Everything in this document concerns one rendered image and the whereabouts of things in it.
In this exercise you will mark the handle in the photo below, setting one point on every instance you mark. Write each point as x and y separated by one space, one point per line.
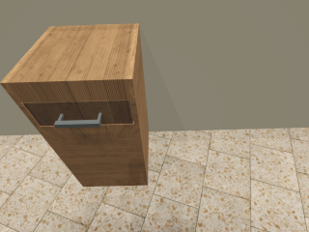
68 124

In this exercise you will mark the drawer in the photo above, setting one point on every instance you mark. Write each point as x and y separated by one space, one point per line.
46 113

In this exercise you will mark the cabinet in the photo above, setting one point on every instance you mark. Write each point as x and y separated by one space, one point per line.
98 62

